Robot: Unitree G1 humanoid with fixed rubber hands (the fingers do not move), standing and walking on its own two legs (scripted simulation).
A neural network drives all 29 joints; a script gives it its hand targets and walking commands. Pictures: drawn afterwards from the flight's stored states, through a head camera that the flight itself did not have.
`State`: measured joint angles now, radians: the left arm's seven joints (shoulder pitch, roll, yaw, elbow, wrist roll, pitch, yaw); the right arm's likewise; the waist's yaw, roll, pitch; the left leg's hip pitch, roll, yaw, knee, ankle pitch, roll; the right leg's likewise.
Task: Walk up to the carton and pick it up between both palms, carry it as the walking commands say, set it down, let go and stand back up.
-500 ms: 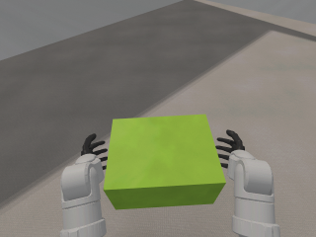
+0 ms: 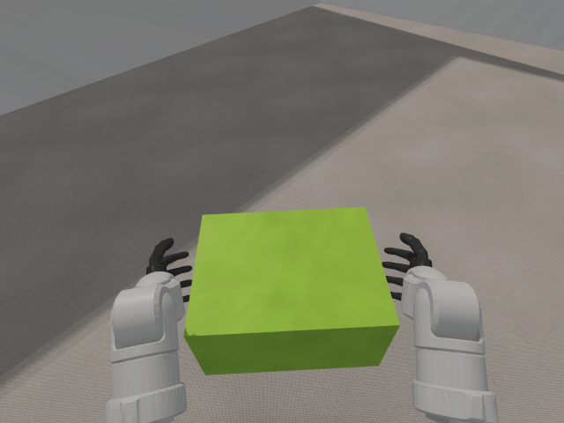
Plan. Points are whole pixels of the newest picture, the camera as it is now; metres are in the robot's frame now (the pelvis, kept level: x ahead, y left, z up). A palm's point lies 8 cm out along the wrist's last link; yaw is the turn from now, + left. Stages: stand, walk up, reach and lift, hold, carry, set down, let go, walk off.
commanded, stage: carry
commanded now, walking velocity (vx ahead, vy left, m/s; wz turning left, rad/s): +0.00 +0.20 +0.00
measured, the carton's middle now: (287, 288) +0.33 +0.01 -0.01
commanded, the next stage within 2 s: none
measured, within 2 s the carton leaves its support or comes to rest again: neither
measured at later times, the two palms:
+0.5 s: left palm (101, 321) +0.24 +0.25 +0.07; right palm (366, 304) +0.25 -0.10 +0.07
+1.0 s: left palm (46, 336) +0.22 +0.31 +0.08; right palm (328, 335) +0.21 -0.04 +0.08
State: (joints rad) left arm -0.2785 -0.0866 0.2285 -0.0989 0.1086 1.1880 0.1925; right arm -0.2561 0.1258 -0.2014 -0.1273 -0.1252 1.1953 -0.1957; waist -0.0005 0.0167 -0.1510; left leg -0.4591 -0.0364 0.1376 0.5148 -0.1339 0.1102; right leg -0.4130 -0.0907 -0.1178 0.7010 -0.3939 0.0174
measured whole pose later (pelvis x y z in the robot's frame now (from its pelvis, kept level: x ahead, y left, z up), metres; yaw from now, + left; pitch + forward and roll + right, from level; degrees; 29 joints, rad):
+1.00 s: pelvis -0.06 +0.15 +0.00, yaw +1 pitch +4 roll +2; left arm -0.22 -0.13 0.21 -0.27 0.15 1.15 0.14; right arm -0.21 0.12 -0.20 -0.28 -0.10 1.17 -0.17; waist -0.05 -0.04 -0.08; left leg -0.41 0.02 0.11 0.54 -0.16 -0.01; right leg -0.41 -0.21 -0.07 0.67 -0.32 0.10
